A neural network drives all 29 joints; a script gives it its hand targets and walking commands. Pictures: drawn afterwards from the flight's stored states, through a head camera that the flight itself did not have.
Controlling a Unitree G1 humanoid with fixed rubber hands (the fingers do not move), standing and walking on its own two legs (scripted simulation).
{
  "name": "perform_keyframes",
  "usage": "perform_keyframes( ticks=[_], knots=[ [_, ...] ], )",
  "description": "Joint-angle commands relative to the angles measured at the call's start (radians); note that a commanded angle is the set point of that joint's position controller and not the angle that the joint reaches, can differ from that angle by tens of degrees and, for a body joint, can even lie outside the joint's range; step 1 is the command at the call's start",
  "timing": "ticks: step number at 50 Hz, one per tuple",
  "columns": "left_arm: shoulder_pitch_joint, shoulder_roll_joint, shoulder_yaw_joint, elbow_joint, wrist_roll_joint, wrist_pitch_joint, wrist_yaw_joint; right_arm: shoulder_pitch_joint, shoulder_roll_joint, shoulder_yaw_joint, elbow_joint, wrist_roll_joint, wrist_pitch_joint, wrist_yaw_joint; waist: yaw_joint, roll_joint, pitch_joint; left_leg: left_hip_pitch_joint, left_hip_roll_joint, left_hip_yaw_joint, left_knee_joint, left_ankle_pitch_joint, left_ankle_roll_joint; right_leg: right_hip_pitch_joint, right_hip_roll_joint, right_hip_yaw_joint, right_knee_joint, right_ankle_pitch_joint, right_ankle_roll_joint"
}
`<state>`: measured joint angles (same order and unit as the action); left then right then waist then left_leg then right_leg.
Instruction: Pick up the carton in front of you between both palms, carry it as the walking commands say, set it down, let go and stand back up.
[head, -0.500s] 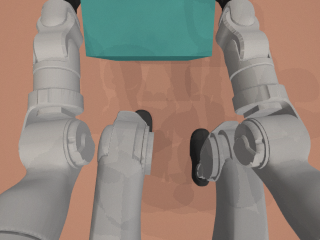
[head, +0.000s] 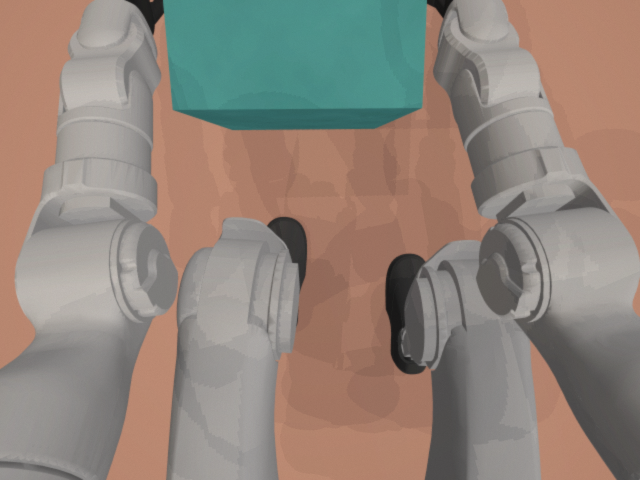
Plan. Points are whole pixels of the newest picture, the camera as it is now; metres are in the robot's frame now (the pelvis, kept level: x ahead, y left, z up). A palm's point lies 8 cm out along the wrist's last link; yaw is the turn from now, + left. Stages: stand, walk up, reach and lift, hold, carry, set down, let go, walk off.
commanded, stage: set down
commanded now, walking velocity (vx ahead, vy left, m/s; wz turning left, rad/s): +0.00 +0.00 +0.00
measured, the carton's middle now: (300, 27) +0.52 +0.12 -0.24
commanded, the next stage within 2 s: let go in 1.86 s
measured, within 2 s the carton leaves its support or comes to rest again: neither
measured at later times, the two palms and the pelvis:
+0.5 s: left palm (127, 8) +0.50 +0.28 -0.17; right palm out of the picture +0.55 -0.03 -0.17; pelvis +0.00 +0.00 -0.01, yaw +0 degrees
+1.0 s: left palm out of the picture +0.50 +0.32 -0.13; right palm out of the picture +0.56 -0.05 -0.13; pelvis +0.00 +0.01 +0.01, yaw +1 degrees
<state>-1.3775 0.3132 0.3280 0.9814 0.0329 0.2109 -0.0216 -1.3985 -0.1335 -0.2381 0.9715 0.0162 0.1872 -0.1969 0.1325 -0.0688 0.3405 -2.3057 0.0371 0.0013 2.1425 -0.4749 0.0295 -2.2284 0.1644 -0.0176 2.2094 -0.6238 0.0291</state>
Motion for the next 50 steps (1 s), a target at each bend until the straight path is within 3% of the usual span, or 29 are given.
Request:
perform_keyframes(
  ticks=[1, 8, 17, 24, 26, 29, 30, 32, 36, 40, 44, 50],
  knots=[
    [-0.491, -0.803, -0.299, -0.067, -0.091, -0.02, -0.257, -0.608, 0.846, 0.339, -0.135, 0.077, -0.043, 0.253, 0.091, -0.072, -1.062, 0.645, -0.095, -0.002, -0.117, 0.299, 0.008, 0.31, 0.04, -0.025, -0.186, 0.194, -0.024],
    [-0.48, -0.749, -0.271, -0.015, -0.064, -0.024, -0.265, -0.538, 0.787, 0.269, -0.058, 0.027, -0.04, 0.255, 0.069, -0.038, -0.926, 0.58, -0.094, -0.01, -0.112, 0.252, 0.01, 0.256, 0.038, -0.017, -0.18, 0.16, -0.033],
    [-0.434, -0.662, -0.204, 0.067, -0.017, -0.024, -0.258, -0.477, 0.682, 0.184, 0.02, -0.037, -0.032, 0.268, 0.04, -0.042, -0.789, 0.525, -0.092, -0.034, -0.123, 0.167, 0.019, 0.192, 0.024, -0.016, -0.184, 0.084, -0.04],
    [-0.404, -0.558, -0.151, 0.108, 0.004, -0.049, -0.233, -0.452, 0.573, 0.153, 0.035, -0.057, -0.048, 0.251, 0.04, -0.043, -0.766, 0.551, -0.084, -0.032, -0.119, 0.153, 0.011, 0.222, 0.01, -0.018, -0.175, 0.077, -0.025],
    [-0.365, -0.4, -0.099, 0.132, 0.009, -0.069, -0.197, -0.409, 0.424, 0.126, 0.034, -0.064, -0.061, 0.218, 0.042, -0.036, -0.782, 0.573, -0.075, -0.026, -0.116, 0.155, 0.001, 0.26, -0.002, -0.022, -0.172, 0.085, -0.015],
    [-0.212, 0.18, 0.044, 0.175, -0.002, -0.143, -0.042, -0.27, -0.126, 0.054, 0.028, -0.044, -0.091, 0.085, 0.053, -0.012, -0.85, 0.637, -0.045, -0.025, -0.123, 0.168, -0.017, 0.339, -0.037, -0.021, -0.173, 0.103, 0.012],
    [-0.233, 0.248, 0.042, 0.161, -0.03, -0.166, 0.001, -0.28, -0.178, 0.065, 0.021, -0.01, -0.096, 0.056, 0.059, -0.005, -0.89, 0.655, -0.04, -0.027, -0.125, 0.182, -0.018, 0.353, -0.041, -0.015, -0.176, 0.109, 0.017],
    [-0.278, 0.304, 0.01, 0.168, -0.098, -0.199, 0.036, -0.317, -0.208, 0.106, 0.018, 0.056, -0.101, 0.038, 0.058, -0.013, -0.938, 0.666, -0.029, -0.028, -0.117, 0.228, -0.016, 0.376, -0.05, -0.003, -0.17, 0.142, 0.021],
    [-0.32, 0.332, -0.063, 0.144, -0.195, -0.231, 0.031, -0.352, -0.187, 0.188, -0.021, 0.152, -0.108, 0.047, 0.069, -0.028, -1.004, 0.684, -0.011, -0.039, -0.101, 0.313, -0.011, 0.396, -0.069, 0.016, -0.156, 0.197, 0.025],
    [-0.307, 0.341, -0.096, 0.098, -0.239, -0.226, 0.018, -0.336, -0.187, 0.212, -0.083, 0.185, -0.103, 0.051, 0.077, -0.011, -1.122, 0.79, -0.012, -0.038, -0.101, 0.383, -0.016, 0.422, -0.071, -0.004, -0.151, 0.217, 0.025],
    [-0.248, 0.352, -0.093, 0.035, -0.248, -0.198, 0.018, -0.287, -0.212, 0.185, -0.151, 0.164, -0.085, 0.034, 0.069, 0.014, -1.279, 0.945, -0.023, -0.026, -0.124, 0.415, -0.022, 0.443, -0.057, -0.04, -0.172, 0.197, 0.023],
    [-0.185, 0.302, -0.091, -0.139, -0.216, -0.114, 0.032, -0.214, -0.214, 0.095, -0.274, 0.095, -0.022, 0.006, 0.031, 0.081, -1.464, 1.137, -0.052, -0.003, -0.228, 0.383, -0.031, 0.452, -0.028, -0.085, -0.272, 0.141, 0.003]
  ],
)
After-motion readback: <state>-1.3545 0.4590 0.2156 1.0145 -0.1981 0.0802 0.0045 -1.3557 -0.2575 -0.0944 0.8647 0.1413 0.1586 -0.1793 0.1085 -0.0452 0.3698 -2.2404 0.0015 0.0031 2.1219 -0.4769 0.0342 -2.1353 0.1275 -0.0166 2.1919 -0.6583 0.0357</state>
